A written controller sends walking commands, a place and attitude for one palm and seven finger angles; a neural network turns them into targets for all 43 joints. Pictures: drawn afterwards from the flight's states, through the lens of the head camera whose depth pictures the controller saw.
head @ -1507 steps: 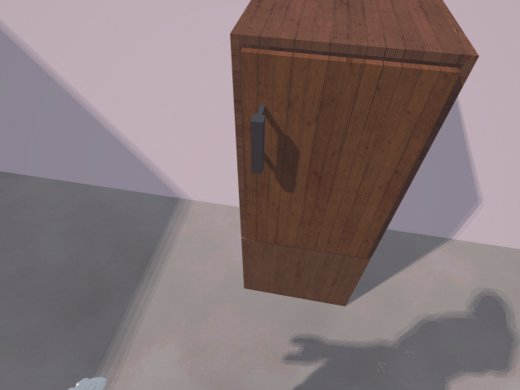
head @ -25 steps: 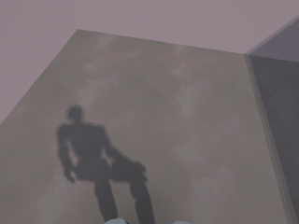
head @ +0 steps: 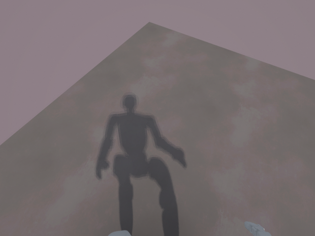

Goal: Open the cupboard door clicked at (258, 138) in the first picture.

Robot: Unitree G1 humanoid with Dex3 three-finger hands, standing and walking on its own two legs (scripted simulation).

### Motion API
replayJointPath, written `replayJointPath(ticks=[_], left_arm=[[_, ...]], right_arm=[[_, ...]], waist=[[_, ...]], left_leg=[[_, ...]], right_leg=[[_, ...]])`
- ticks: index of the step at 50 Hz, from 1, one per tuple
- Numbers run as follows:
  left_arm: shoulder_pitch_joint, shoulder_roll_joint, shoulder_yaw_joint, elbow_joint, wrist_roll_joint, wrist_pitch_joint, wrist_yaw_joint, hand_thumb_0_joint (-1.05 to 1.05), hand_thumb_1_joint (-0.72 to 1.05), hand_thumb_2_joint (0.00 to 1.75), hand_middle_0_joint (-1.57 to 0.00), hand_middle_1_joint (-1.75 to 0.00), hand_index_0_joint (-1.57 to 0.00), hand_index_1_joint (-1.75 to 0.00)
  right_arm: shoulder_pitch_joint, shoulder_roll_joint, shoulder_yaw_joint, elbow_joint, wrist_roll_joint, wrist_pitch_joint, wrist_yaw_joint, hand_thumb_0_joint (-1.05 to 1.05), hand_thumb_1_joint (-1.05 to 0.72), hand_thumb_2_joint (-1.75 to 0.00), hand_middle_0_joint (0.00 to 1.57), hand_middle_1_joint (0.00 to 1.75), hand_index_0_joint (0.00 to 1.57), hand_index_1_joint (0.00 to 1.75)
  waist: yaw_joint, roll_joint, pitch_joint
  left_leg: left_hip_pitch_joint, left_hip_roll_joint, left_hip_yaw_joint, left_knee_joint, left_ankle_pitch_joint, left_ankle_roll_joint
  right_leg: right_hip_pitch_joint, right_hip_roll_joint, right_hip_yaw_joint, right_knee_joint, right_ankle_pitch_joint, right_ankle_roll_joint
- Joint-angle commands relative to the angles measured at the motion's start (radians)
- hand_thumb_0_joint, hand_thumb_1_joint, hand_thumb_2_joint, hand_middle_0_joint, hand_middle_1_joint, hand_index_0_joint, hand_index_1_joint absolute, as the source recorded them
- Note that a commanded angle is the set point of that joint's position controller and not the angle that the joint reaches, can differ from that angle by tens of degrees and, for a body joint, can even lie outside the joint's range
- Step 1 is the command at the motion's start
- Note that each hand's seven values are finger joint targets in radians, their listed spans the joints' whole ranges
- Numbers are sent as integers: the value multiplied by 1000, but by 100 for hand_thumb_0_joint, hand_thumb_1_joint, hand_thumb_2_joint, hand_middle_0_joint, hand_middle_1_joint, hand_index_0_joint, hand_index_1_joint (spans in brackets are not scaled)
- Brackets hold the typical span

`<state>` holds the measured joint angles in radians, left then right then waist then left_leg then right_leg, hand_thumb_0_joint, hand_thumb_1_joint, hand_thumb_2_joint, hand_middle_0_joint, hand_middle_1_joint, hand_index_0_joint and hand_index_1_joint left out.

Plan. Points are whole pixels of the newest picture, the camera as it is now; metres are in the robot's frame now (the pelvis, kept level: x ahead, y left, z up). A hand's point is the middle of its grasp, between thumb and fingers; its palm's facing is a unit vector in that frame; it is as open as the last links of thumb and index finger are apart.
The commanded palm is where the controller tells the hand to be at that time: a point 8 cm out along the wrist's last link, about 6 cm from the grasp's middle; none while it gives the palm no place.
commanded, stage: turn to face it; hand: left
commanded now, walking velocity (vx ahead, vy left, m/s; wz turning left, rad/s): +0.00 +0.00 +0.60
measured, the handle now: out of the picture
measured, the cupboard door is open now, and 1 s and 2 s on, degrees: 43 43 43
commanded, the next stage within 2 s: none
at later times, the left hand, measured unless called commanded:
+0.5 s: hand out of the picture +0.05 +0.15 -0.14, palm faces +0.28 -0.92 -0.27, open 7.3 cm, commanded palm none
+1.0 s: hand out of the picture +0.02 +0.14 -0.14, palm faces +0.57 -0.76 -0.31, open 7.3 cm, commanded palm none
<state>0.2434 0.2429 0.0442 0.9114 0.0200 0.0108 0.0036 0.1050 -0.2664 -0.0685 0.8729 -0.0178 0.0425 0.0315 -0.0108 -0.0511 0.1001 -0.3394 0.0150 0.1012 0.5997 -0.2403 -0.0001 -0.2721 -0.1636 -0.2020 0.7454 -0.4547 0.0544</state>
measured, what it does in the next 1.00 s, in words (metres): steps to the right, turning left: right foot, then left foot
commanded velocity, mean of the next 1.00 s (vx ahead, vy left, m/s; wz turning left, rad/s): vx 0.00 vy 0.00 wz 0.60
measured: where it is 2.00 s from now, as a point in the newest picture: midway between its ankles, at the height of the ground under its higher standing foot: outside the picture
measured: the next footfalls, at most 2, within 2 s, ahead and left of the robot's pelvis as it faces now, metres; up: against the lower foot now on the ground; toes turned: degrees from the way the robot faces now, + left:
right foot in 0.30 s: +0.08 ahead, -0.16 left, +0.00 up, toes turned +8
left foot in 0.64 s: +0.03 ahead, +0.08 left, +0.00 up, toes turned +29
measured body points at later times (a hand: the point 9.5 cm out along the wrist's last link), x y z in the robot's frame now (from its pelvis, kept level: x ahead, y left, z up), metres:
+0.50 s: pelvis +0.03 -0.06 +0.02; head +0.10 -0.06 +0.46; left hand +0.04 +0.20 -0.12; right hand +0.20 -0.28 -0.14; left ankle -0.02 +0.07 -0.66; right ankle +0.04 -0.16 -0.72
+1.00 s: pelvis +0.07 -0.09 +0.01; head +0.13 -0.08 +0.45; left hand -0.01 +0.18 -0.12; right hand +0.30 -0.25 -0.15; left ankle -0.02 +0.02 -0.66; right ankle +0.13 -0.18 -0.72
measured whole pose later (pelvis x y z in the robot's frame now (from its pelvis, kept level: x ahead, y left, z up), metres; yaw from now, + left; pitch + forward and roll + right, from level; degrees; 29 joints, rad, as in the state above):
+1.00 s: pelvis +0.07 -0.09 +0.01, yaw +37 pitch +0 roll +1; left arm 0.19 0.22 0.05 0.85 0.03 0.01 0.02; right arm 0.14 -0.27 -0.09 0.91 -0.02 0.08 0.02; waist -0.02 0.03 0.11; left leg -0.50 -0.01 -0.04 1.08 -0.47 -0.04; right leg -0.29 -0.08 -0.10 0.63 -0.35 0.00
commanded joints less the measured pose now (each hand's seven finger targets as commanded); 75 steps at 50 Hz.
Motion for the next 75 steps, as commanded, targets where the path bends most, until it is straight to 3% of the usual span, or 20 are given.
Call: replayJointPath(ticks=[1,5,13,15,20,25,29,30,31,32,42,43,45,46,50,59,60,62,69,75], left_arm=[[-114,94,38,-152,-3,7,21,0,90,90,-20,-30,-20,-30],[-59,92,45,-95,-1,17,2,0,90,90,-20,-30,-20,-30],[73,109,51,-85,-4,-5,11,0,90,90,-20,-30,-20,-30],[81,256,74,-98,15,-16,24,0,90,90,-20,-30,-20,-30],[-43,127,43,-119,8,-25,35,0,90,90,-20,-30,-20,-30],[47,182,61,-77,9,-26,31,0,90,90,-20,-30,-20,-30],[21,185,70,-75,-3,-21,23,0,90,90,-20,-30,-20,-30],[10,164,66,-92,-10,-18,18,0,90,90,-20,-30,-20,-30],[-14,89,48,-136,-17,-13,9,0,90,90,-20,-30,-20,-30],[-79,92,38,-172,-4,1,17,0,90,90,-20,-30,-20,-30],[16,70,48,-95,-7,6,2,0,90,90,-20,-30,-20,-30],[68,94,54,-87,-5,-2,4,0,90,90,-20,-30,-20,-30],[94,254,80,-97,17,-15,21,0,90,90,-20,-30,-20,-30],[62,229,67,-107,7,-17,24,0,90,90,-20,-30,-20,-30],[-49,130,41,-127,7,-22,32,0,90,90,-20,-30,-20,-30],[38,192,68,-72,0,-21,21,0,90,90,-20,-30,-20,-30],[18,182,68,-82,-8,-17,18,0,90,90,-20,-30,-20,-30],[-48,78,36,-161,-8,-3,12,0,90,90,-20,-30,-20,-30],[-61,77,46,-102,-5,19,1,0,90,90,-20,-30,-20,-30],[-23,72,43,-104,-9,9,6,0,90,90,-20,-30,-20,-30]], right_arm=[[211,-260,-65,-15,-5,-23,-32,0,-90,-90,20,30,20,30],[54,-178,-36,-53,-8,-30,-44,0,-90,-90,20,30,20,30],[-16,-161,-48,-74,1,-9,-33,0,-90,-90,20,30,20,30],[-30,-69,-36,-113,7,-10,-19,0,-90,-90,20,30,20,30],[-14,-35,-22,-54,5,6,-3,0,-90,-90,20,30,20,30],[-63,-1,-1,-60,12,-4,4,0,-90,-90,20,30,20,30],[35,-45,-12,-43,6,-13,-2,0,-90,-90,20,30,20,30],[111,-105,-28,-27,-1,-21,-5,0,-90,-90,20,30,20,30],[181,-223,-60,-21,-9,-25,-13,0,-90,-90,20,30,20,30],[233,-255,-63,-2,-4,-15,-19,0,-90,-90,20,30,20,30],[-5,-184,-51,-62,-10,-11,-38,0,-90,-90,20,30,20,30],[-28,-169,-51,-73,-2,-7,-35,0,-90,-90,20,30,20,30],[-39,-56,-34,-117,7,-8,-21,0,-90,-90,20,30,20,30],[-41,-94,-40,-111,-2,-4,-17,0,-90,-90,20,30,20,30],[-17,-46,-26,-58,4,11,-3,0,-90,-90,20,30,20,30],[8,-34,-9,-52,9,-11,0,0,-90,-90,20,30,20,30],[73,-78,-20,-36,5,-17,-2,0,-90,-90,20,30,20,30],[204,-259,-66,-14,-3,-17,-18,0,-90,-90,20,30,20,30],[47,-168,-38,-44,-7,-29,-45,0,-90,-90,20,30,20,30],[21,-174,-52,-49,-9,-11,-39,0,-90,-90,20,30,20,30]], waist=[[-95,271,-246],[-8,218,-148],[59,145,-166],[84,-281,-131],[8,-167,-118],[59,-155,-144],[-2,-117,-178],[-45,18,-234],[-85,347,-252],[-102,288,-242],[28,218,-157],[59,176,-156],[89,-301,-123],[72,-245,-120],[3,-166,-101],[16,-139,-173],[-28,-57,-201],[-95,359,-240],[0,209,-150],[16,230,-139]], left_leg=[[303,384,-512,-207,435,253],[141,222,-339,-239,272,152],[-76,112,-335,-88,112,80],[-288,-83,-114,394,-378,-35],[-224,16,-95,514,-237,-61],[-128,-16,5,176,-219,-54],[93,-25,19,-101,-18,-23],[281,62,-76,-164,214,20],[428,353,-478,-186,614,188],[375,438,-512,-201,605,271],[9,162,-346,-164,179,119],[-72,122,-326,-104,97,84],[-308,-93,-108,356,-361,-40],[-274,-30,-174,544,-353,-25],[-225,18,-107,567,-218,-58],[59,-32,19,-63,-59,-28],[212,5,-24,-166,87,-6],[402,428,-539,-220,657,254],[158,203,-315,-236,322,154],[31,167,-390,-189,222,135]], right_leg=[[-355,44,187,444,-175,29],[-271,70,197,354,15,29],[151,131,165,-279,200,2],[163,-326,616,-522,205,-187],[148,-159,232,-359,694,-173],[276,-177,152,-281,889,-158],[181,-169,73,-127,803,-91],[37,-136,31,34,647,-41],[-270,21,9,273,-52,40],[-322,40,129,386,-236,25],[30,151,125,-86,89,13],[138,141,133,-227,180,8],[199,-306,605,-525,163,-157],[104,-319,566,-507,197,-208],[105,-169,237,-391,584,-168],[198,-176,83,-185,766,-103],[88,-166,49,-64,668,-62],[-333,37,83,334,-238,37],[-232,74,186,285,23,31],[4,152,142,-65,82,16]])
